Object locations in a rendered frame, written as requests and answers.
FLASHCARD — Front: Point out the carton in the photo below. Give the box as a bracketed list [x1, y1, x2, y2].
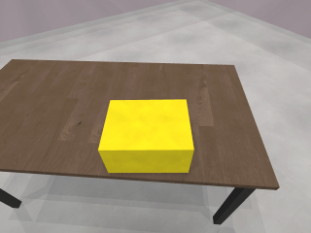
[98, 99, 194, 173]

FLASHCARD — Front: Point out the table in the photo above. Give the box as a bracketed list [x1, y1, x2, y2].
[0, 59, 280, 225]

